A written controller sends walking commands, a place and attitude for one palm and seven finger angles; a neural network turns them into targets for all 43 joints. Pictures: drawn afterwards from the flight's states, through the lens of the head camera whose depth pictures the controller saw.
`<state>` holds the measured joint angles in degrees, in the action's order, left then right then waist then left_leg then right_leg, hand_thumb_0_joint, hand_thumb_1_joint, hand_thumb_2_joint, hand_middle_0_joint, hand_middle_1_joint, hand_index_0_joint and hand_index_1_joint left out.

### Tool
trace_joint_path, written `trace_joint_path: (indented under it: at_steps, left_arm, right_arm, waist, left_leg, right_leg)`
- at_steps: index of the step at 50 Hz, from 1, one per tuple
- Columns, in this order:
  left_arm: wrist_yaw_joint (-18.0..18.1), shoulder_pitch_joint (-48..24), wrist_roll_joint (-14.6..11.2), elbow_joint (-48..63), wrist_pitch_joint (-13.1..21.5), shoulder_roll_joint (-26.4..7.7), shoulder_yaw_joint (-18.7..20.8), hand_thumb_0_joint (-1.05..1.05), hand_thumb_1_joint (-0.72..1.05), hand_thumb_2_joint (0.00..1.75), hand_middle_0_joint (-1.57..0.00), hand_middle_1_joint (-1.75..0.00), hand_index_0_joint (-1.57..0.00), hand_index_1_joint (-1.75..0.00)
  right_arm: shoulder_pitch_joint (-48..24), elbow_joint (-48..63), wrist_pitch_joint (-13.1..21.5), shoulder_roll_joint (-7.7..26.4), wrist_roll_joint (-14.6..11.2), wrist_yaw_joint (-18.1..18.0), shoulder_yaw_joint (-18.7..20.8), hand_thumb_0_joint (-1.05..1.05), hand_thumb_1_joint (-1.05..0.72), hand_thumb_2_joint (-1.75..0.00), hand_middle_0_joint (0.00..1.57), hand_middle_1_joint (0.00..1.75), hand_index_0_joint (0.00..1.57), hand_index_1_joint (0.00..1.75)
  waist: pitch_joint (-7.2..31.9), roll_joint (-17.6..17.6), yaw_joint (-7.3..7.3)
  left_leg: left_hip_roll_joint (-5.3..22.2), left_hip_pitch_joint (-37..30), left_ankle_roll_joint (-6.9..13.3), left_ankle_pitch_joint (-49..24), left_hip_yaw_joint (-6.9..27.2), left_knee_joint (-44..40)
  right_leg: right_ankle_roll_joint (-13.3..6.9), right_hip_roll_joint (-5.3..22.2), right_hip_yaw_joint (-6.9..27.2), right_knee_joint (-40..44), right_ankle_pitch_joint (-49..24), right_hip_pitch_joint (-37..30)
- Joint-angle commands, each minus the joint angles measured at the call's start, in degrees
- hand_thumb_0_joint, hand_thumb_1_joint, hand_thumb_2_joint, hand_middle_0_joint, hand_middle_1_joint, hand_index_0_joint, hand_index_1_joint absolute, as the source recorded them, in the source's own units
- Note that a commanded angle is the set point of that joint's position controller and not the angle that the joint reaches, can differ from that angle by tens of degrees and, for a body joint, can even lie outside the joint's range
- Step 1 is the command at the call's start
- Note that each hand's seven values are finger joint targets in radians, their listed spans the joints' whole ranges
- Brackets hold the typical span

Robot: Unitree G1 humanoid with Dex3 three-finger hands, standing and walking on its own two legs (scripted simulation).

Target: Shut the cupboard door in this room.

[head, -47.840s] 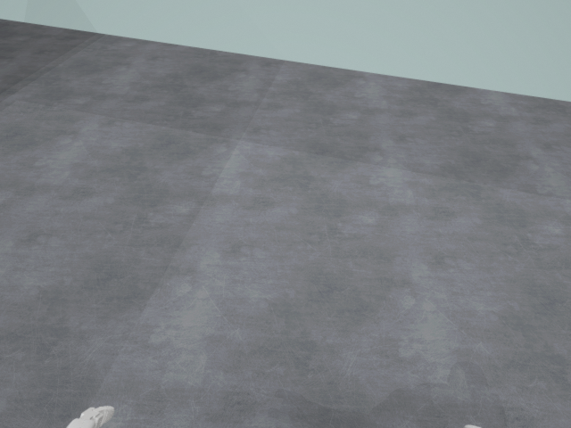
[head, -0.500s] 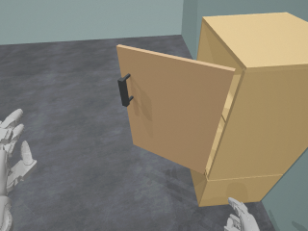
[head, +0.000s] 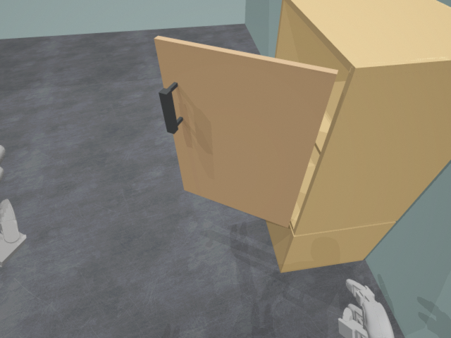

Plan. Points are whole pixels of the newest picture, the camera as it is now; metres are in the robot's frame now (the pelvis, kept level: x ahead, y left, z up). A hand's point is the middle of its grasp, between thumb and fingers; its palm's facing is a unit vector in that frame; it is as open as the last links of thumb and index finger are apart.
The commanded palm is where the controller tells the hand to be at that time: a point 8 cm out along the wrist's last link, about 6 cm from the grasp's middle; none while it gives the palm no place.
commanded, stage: step back with the hand held close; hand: left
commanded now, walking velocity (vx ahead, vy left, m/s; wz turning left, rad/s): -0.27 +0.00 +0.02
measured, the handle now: (173, 108) +0.67 +0.19 +0.04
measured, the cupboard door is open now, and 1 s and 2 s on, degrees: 58 58 58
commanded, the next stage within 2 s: stop stepping back and stand still in 1.44 s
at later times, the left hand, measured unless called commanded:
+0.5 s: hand (4, 286) +0.14 +0.25 +0.17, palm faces +0.46 -0.76 -0.45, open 7.4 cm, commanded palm +0.07 +0.29 +0.18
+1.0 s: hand out of the picture +0.07 +0.25 +0.18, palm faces +0.51 -0.74 -0.44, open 7.4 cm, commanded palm -0.01 +0.29 +0.18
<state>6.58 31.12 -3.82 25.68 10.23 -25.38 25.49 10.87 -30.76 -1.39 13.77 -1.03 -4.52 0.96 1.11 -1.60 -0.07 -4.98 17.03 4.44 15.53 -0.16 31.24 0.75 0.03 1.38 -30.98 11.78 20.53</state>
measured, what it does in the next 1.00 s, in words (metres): shifts its weight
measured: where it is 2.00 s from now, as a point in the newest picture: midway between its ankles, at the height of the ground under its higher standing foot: outside the picture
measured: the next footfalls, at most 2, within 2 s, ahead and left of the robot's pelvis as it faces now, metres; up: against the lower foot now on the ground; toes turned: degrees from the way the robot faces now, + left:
right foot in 1.26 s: -0.20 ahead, -0.17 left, +0.00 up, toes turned +11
left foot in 1.38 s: -0.03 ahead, +0.09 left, +0.00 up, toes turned +12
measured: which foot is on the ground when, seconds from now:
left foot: down 0.00-1.00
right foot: down 0.00-1.00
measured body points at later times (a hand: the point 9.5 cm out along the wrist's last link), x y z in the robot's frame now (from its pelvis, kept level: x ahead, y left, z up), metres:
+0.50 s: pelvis -0.06 -0.01 -0.01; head -0.05 +0.00 +0.44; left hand +0.11 +0.29 +0.20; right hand +0.09 -0.26 -0.09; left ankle +0.01 +0.07 -0.73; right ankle +0.05 -0.13 -0.73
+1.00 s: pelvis -0.12 -0.02 -0.01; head -0.11 +0.00 +0.44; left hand +0.03 +0.29 +0.21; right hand +0.08 -0.25 -0.08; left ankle +0.00 +0.08 -0.72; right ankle +0.00 -0.14 -0.73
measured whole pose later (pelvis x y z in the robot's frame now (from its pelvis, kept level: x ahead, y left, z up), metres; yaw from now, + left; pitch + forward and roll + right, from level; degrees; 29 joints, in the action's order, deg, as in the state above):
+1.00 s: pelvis -0.12 -0.02 -0.01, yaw +7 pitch +1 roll -1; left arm 8.5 28.5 -1.2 31.6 17.4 -25.2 26.2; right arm 11.2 -33.3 4.0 12.2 0.5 -2.8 0.8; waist 0.4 2.2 1.7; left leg -2.1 31.9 1.9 20.4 0.1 39.3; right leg 0.4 -1.6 1.8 -33.9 8.6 27.2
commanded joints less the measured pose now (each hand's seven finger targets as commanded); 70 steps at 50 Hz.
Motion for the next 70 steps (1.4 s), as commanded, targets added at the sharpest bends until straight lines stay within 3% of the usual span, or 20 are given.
trace_joint_path:
  at_steps: [1, 6, 13, 17, 20, 23, 28, 31, 35, 43, 46, 49, 52, 54, 56, 60, 62, 64, 67, 70]
  left_arm:
    - [1.5, -1.92, 0.85, 8.37, 3.76, -8.69, 6.79, 0.0, 0.9, 0.9, -0.2, -0.3, -0.2, -0.3]
    - [1.97, -5.44, 2.34, 11.33, 5.29, -8.65, 6.33, 0.0, 0.9, 0.9, -0.2, -0.3, -0.2, -0.3]
    - [2.74, -8.46, 3.76, 13.56, 6.87, -10.69, 8.94, 0.0, 0.9, 0.9, -0.2, -0.3, -0.2, -0.3]
    - [2.89, -7.99, 3.53, 12.42, 7.48, -9.0, 7.04, 0.0, 0.9, 0.9, -0.2, -0.3, -0.2, -0.3]
    - [3.41, -6.19, 2.78, 12.83, 8.11, -9.93, 7.27, 0.0, 0.9, 0.9, -0.2, -0.3, -0.2, -0.3]
    - [4.05, -3.24, 2.4, 12.38, 8.73, -11.47, 9.37, 0.0, 0.9, 0.9, -0.2, -0.3, -0.2, -0.3]
    - [3.77, -1.97, 3.73, 14.2, 10.07, -11.55, 11.81, 0.0, 0.9, 0.9, -0.2, -0.3, -0.2, -0.3]
    - [3.07, -2.01, 3.75, 14.73, 10.15, -10.98, 11.72, 0.0, 0.9, 0.9, -0.2, -0.3, -0.2, -0.3]
    - [2.28, -4.16, 2.83, 14.93, 10.22, -9.16, 9.17, 0.0, 0.9, 0.9, -0.2, -0.3, -0.2, -0.3]
    - [2.85, -8.26, 2.88, 16.34, 10.13, -11.84, 9.43, 0.0, 0.9, 0.9, -0.2, -0.3, -0.2, -0.3]
    - [3.49, -5.35, 2.16, 15.81, 10.07, -11.47, 8.6, 0.0, 0.9, 0.9, -0.2, -0.3, -0.2, -0.3]
    - [3.98, -2.39, 1.74, 15.41, 9.96, -11.05, 8.98, 0.0, 0.9, 0.9, -0.2, -0.3, -0.2, -0.3]
    - [3.64, -3.31, 2.23, 16.95, 10.05, -10.04, 10.3, 0.0, 0.9, 0.9, -0.2, -0.3, -0.2, -0.3]
    - [3.17, -5.15, 1.61, 18.54, 9.54, -12.42, 12.09, 0.0, 0.9, 0.9, -0.2, -0.3, -0.2, -0.3]
    - [3.13, -3.23, 0.71, 17.57, 9.3, -11.76, 11.8, 0.0, 0.9, 0.9, -0.2, -0.3, -0.2, -0.3]
    - [2.8, 2.21, -1.16, 13.76, 7.74, -10.06, 9.42, 0.0, 0.9, 0.9, -0.2, -0.3, -0.2, -0.3]
    - [2.73, -2.19, -0.4, 15.83, 8.85, -9.63, 7.68, 0.0, 0.9, 0.9, -0.2, -0.3, -0.2, -0.3]
    - [4.22, -10.55, 1.48, 17.32, 10.22, -12.15, 6.74, 0.0, 0.9, 0.9, -0.2, -0.3, -0.2, -0.3]
    - [4.33, -19.63, 2.55, 20.62, 8.61, -12.82, 4.57, 0.0, 0.9, 0.9, -0.2, -0.3, -0.2, -0.3]
    - [2.7, -21.14, 2.3, 15.62, 7.11, -10.46, 3.12, 0.0, 0.9, 0.9, -0.2, -0.3, -0.2, -0.3]
  right_arm:
    - [-4.81, 8.87, 3.02, 8.01, -0.06, -0.97, 2.84, 0.0, -0.9, -0.9, 0.2, 0.3, 0.2, 0.3]
    - [-4.39, 9.06, 4.11, 8.22, 0.12, -0.9, 2.56, 0.0, -0.9, -0.9, 0.2, 0.3, 0.2, 0.3]
    - [-3.16, 8.23, 6.18, 8.32, 1.08, -1.04, 2.54, 0.0, -0.9, -0.9, 0.2, 0.3, 0.2, 0.3]
    - [-2.16, 7.86, 6.5, 7.78, 1.02, 0.06, 2.75, 0.0, -0.9, -0.9, 0.2, 0.3, 0.2, 0.3]
    - [-1.88, 7.23, 6.5, 6.97, 1.17, 0.73, 2.54, 0.0, -0.9, -0.9, 0.2, 0.3, 0.2, 0.3]
    - [-2.01, 6.81, 6.51, 7.36, 1.1, 0.55, 2.74, 0.0, -0.9, -0.9, 0.2, 0.3, 0.2, 0.3]
    - [-3.25, 7.58, 7.98, 8.18, 0.83, -0.19, 2.92, 0.0, -0.9, -0.9, 0.2, 0.3, 0.2, 0.3]
    - [-3.1, 7.46, 8.96, 8.51, 1.07, -0.34, 3.62, 0.0, -0.9, -0.9, 0.2, 0.3, 0.2, 0.3]
    - [-2.38, 5.67, 9.94, 7.96, 1.35, -0.29, 3.15, 0.0, -0.9, -0.9, 0.2, 0.3, 0.2, 0.3]
    - [-2.22, 4.67, 9.22, 6.42, 1.85, 0.65, 3.27, 0.0, -0.9, -0.9, 0.2, 0.3, 0.2, 0.3]
    - [-1.79, 4.48, 8.02, 5.09, 1.53, 0.98, 2.8, 0.0, -0.9, -0.9, 0.2, 0.3, 0.2, 0.3]
    - [-0.85, 4.79, 7.24, 5.47, 1.17, 0.66, 2.94, 0.0, -0.9, -0.9, 0.2, 0.3, 0.2, 0.3]
    - [-3.34, 6.35, 8.5, 7.24, 1.12, -0.23, 3.09, 0.0, -0.9, -0.9, 0.2, 0.3, 0.2, 0.3]
    - [-4.01, 5.51, 9.45, 5.82, 2.04, -0.59, 3.64, 0.0, -0.9, -0.9, 0.2, 0.3, 0.2, 0.3]
    - [-4.95, 5.0, 11.18, 6.0, 0.98, 0.05, 4.53, 0.0, -0.9, -0.9, 0.2, 0.3, 0.2, 0.3]
    - [-6.24, 3.89, 11.81, 5.07, 0.56, 0.69, 3.32, 0.0, -0.9, -0.9, 0.2, 0.3, 0.2, 0.3]
    - [-5.23, 2.51, 11.09, 4.75, 1.13, 1.11, 2.63, 0.0, -0.9, -0.9, 0.2, 0.3, 0.2, 0.3]
    - [-4.44, 0.44, 11.04, 3.01, 1.96, 0.93, 1.86, 0.0, -0.9, -0.9, 0.2, 0.3, 0.2, 0.3]
    - [-5.61, 1.09, 11.14, 4.1, 0.53, -0.55, 2.68, 0.0, -0.9, -0.9, 0.2, 0.3, 0.2, 0.3]
    - [-6.01, 0.75, 10.26, 4.49, 0.26, -1.29, 2.29, 0.0, -0.9, -0.9, 0.2, 0.3, 0.2, 0.3]
  waist:
    - [4.24, -0.88, -0.04]
    - [2.98, -2.11, 0.4]
    - [3.19, -4.24, 0.01]
    - [1.07, 1.33, 0.67]
    - [1.14, 4.21, 1.05]
    - [3.13, 1.06, 1.14]
    - [6.72, -9.31, 0.13]
    - [6.32, -8.5, 0.07]
    - [5.3, -2.85, 0.84]
    - [3.64, 2.51, 1.46]
    - [5.57, 5.92, 2.01]
    - [6.38, 0.35, 2.49]
    - [6.19, -16.71, 1.23]
    - [8.39, -13.16, 0.2]
    - [11.04, -8.08, -0.71]
    - [7.81, -10.91, -0.37]
    - [3.83, -3.61, 0.35]
    - [4.82, 8.14, 0.92]
    - [11.76, 11.04, 1.49]
    - [7.86, -4.25, 1.66]
  left_leg:
    - [11.24, 20.1, 0.62, 5.6, 9.68, -11.77]
    - [10.97, 26.9, 2.26, 20.48, 11.11, -12.41]
    - [11.86, 34.52, 3.07, 23.79, 11.77, -12.67]
    - [7.88, 28.49, 0.94, 21.88, 8.6, -2.43]
    - [6.8, 18.44, -0.84, 15.44, 7.62, 1.01]
    - [7.64, 17.89, -0.41, 15.14, 8.2, -3.25]
    - [16.01, 38.95, 3.93, 26.11, 15.95, -17.54]
    - [17.74, 40.83, 4.48, 26.76, 15.62, -16.41]
    - [13.41, 31.39, 2.18, 15.52, 11.92, -9.84]
    - [6.8, 15.22, -1.99, 18.04, 5.88, 3.11]
    - [5.38, 5.15, -3.06, 11.98, 4.59, 6.85]
    - [7.91, 5.22, -1.93, 14.16, 7.35, 0.95]
    - [21.13, 29.38, 3.54, 33.4, 20.6, -22.16]
    - [24.08, 28.42, 3.61, 24.22, 19.77, -23.22]
    - [22.54, 16.12, 1.78, 15.98, 12.88, -18.0]
    - [21.72, 8.39, -3.02, 15.56, 4.47, -16.5]
    - [17.05, 2.37, -6.08, 11.37, 0.39, -7.3]
    - [11.09, -7.9, -8.04, 1.21, -3.73, 8.88]
    - [9.54, -14.47, -5.87, -22.9, -5.2, 5.01]
    - [14.5, -14.86, -5.11, -35.48, -2.36, -6.33]
  right_leg:
    - [-0.75, 2.43, 3.86, -3.34, -9.48, -18.73]
    - [-0.87, 2.16, 5.29, -3.84, -2.42, -19.34]
    - [-0.66, 0.62, 5.25, -9.13, -6.03, -25.29]
    - [-3.75, 6.26, 13.05, 1.13, 4.61, -13.79]
    - [-5.17, 8.91, 13.54, 7.33, 10.9, -2.91]
    - [-3.55, 5.97, 8.7, 5.72, 9.51, -4.16]
    - [0.09, -2.9, 1.6, -14.92, -5.97, -27.28]
    - [0.25, -4.16, 2.57, -17.46, -7.38, -29.12]
    - [-1.44, -1.7, 7.35, -11.45, -14.18, -20.32]
    - [-5.13, 7.02, 17.58, 8.7, 15.39, 3.37]
    - [-5.48, 9.08, 14.81, 12.29, 15.81, 11.33]
    - [-3.78, 5.6, 9.11, 8.53, 15.54, 10.68]
    - [0.49, -6.23, -0.57, -19.56, 8.01, -11.86]
    - [0.36, -6.53, 0.09, -29.86, 11.42, -13.75]
    - [-0.3, -5.71, -0.88, -23.87, 15.55, -8.31]
    - [-2.19, -2.66, -3.14, -3.16, 18.62, -5.44]
    - [-4.8, 2.58, 8.53, 10.07, 18.09, 4.01]
    - [-8.81, 15.48, 22.65, 18.52, 3.39, 15.78]
    - [-1.4, 7.36, 10.35, 5.46, -32.93, 6.76]
    - [1.11, -0.76, 3.84, 0.62, -20.13, 3.26]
